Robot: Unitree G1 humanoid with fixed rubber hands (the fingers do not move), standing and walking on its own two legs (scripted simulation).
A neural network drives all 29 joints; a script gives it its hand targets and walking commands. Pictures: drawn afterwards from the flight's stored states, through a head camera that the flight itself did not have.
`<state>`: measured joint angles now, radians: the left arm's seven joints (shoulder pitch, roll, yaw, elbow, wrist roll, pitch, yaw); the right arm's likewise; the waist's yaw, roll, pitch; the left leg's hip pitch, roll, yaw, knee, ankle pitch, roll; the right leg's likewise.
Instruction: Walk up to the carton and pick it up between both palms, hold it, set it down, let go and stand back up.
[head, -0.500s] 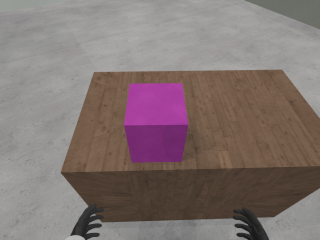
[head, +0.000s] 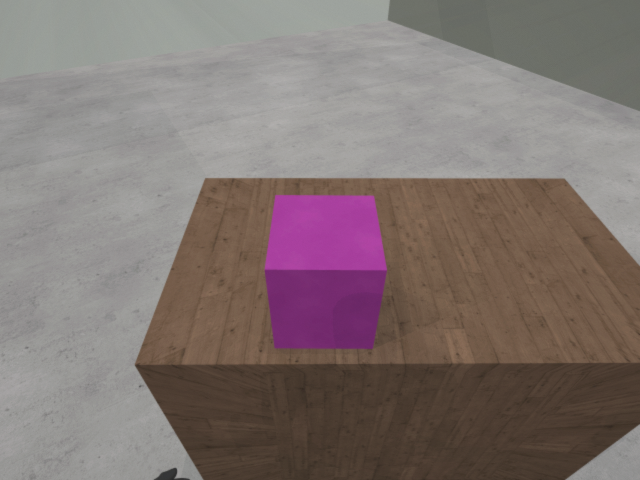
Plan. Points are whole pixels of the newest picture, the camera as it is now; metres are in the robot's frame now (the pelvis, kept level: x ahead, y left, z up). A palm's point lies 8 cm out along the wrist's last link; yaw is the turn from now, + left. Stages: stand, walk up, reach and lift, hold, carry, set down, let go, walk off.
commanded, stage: stand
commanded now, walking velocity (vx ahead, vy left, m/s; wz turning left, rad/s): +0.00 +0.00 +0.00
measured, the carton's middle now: (324, 272) +0.48 +0.03 -0.03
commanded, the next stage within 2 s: none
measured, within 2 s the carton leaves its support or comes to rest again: neither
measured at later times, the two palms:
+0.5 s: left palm out of the picture -0.05 +0.26 -0.14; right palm out of the picture -0.05 -0.22 -0.13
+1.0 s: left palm out of the picture -0.13 +0.25 -0.14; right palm out of the picture -0.10 -0.23 -0.13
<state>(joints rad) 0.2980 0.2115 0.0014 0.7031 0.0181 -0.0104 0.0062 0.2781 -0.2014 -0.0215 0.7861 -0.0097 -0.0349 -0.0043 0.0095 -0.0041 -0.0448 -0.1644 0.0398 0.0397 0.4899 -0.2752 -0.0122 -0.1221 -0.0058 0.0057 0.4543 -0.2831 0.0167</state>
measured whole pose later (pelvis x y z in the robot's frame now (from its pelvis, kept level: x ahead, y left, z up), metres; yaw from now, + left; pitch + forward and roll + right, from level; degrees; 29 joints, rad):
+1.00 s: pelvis -0.10 +0.01 +0.00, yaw +1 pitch -3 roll +0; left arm 0.44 0.21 0.00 0.95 0.01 0.00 0.03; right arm 0.39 -0.21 -0.02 0.93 -0.01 0.02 -0.03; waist 0.00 -0.01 0.02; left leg -0.33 0.00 0.04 0.50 -0.29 0.00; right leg -0.31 -0.02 0.05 0.52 -0.30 0.02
